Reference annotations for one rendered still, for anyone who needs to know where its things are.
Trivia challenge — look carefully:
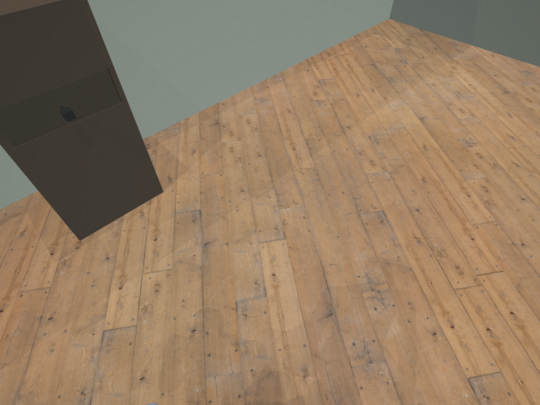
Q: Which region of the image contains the handle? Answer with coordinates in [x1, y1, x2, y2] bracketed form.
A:
[59, 105, 77, 122]

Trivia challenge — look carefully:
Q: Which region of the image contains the drawer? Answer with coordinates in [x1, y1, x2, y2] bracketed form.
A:
[0, 69, 121, 147]

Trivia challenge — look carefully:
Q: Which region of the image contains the cabinet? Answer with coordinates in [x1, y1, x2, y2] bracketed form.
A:
[0, 0, 164, 240]

